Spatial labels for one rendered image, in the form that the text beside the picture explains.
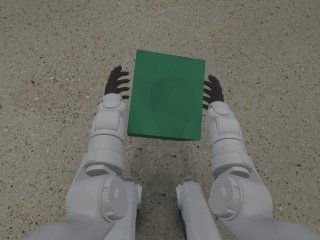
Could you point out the right robot upper arm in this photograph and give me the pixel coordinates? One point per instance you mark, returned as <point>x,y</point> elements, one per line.
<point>244,207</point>

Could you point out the left robot thigh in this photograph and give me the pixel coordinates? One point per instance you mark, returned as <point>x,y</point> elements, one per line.
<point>125,228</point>

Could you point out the right robot forearm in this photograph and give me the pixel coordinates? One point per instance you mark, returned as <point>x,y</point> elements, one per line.
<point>229,155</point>

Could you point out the robot thigh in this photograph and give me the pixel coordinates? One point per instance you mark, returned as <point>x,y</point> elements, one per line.
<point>125,228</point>
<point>199,222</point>

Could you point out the right robot hand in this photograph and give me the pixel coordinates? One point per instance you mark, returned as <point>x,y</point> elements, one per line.
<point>215,93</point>

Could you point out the right robot thigh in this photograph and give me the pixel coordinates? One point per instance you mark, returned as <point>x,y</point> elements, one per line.
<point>199,222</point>

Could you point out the carton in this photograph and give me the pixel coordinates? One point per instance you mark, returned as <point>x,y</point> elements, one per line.
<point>167,97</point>

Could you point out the left robot forearm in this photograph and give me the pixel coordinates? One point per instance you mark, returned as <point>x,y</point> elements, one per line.
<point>104,153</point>

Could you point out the left robot upper arm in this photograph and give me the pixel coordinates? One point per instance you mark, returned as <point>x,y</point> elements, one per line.
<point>93,206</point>

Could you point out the left robot hand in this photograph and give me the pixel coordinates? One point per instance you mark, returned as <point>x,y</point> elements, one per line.
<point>113,83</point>

